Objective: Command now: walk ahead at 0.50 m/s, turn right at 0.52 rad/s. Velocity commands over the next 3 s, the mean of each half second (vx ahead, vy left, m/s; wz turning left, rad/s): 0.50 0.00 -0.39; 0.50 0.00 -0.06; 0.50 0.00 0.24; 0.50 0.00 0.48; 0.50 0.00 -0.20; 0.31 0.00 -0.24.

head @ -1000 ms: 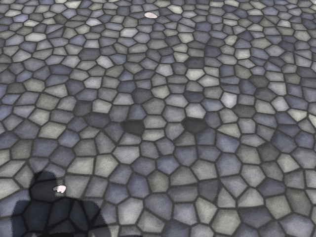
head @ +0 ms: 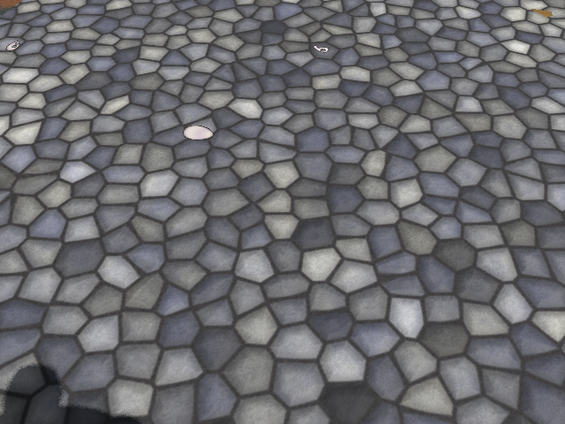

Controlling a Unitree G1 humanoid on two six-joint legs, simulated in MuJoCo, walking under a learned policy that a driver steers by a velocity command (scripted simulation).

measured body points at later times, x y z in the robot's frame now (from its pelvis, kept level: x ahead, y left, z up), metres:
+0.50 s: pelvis +0.28 -0.07 +0.00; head +0.30 -0.08 +0.45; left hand +0.39 +0.19 -0.11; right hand +0.41 -0.35 -0.10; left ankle +0.50 +0.08 -0.68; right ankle +0.20 -0.13 -0.74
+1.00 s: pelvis +0.57 -0.06 +0.01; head +0.60 -0.06 +0.46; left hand +0.79 +0.15 -0.10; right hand +0.55 -0.34 -0.12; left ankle +0.56 +0.03 -0.74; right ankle +0.68 -0.28 -0.68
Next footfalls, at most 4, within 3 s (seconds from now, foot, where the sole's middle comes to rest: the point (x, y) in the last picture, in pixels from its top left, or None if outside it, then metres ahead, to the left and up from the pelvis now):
0.16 right None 0.24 -0.14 -0.78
0.68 left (274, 381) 0.60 0.02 -0.78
1.20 right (379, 290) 0.84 -0.28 -0.78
1.74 left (283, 212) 1.13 -0.04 -0.78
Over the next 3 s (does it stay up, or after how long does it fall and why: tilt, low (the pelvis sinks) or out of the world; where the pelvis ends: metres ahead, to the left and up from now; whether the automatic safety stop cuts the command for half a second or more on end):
stays up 1.64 -0.05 -0.01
